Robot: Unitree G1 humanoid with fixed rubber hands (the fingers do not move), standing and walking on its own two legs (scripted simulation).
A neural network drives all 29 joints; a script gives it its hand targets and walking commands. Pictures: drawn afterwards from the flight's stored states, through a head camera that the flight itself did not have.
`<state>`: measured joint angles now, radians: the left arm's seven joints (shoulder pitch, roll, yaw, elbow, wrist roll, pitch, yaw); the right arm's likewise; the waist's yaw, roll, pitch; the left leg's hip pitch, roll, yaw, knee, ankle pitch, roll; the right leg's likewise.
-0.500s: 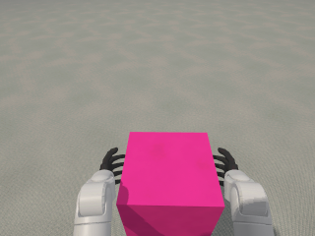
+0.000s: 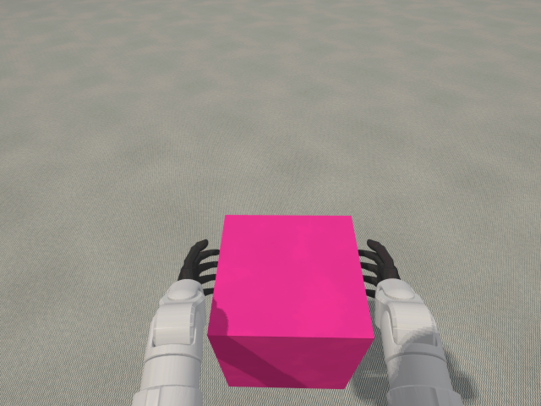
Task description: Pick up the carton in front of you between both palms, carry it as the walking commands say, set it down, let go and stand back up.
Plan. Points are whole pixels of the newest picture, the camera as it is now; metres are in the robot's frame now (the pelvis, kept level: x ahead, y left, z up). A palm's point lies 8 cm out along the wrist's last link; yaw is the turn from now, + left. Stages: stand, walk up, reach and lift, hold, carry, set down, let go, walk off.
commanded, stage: carry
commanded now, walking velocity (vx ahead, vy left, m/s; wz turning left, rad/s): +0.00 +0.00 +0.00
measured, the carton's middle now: (286, 305) +0.31 +0.00 -0.04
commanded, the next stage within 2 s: hold in 0.64 s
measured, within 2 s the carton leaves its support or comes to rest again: neither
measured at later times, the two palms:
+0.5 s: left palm (185, 297) +0.28 +0.16 +0.05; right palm (386, 297) +0.28 -0.14 +0.04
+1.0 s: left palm (168, 316) +0.24 +0.17 +0.05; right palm (377, 298) +0.27 -0.13 +0.05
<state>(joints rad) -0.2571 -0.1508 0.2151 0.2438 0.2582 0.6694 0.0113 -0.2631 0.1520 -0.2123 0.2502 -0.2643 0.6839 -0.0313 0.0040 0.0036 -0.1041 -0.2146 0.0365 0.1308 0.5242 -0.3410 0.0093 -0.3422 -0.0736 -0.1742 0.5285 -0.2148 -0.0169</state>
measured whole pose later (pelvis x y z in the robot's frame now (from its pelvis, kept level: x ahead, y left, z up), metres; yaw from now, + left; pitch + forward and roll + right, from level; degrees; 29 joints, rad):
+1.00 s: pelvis -0.03 -0.01 +0.01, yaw +5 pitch -8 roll +0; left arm -0.28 -0.16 0.24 0.28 0.27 0.69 -0.01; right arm -0.28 0.16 -0.22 0.26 -0.30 0.73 -0.03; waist 0.01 0.03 0.04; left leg -0.04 -0.01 -0.02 0.42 -0.25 0.01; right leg -0.12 -0.01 -0.01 0.39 -0.13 0.00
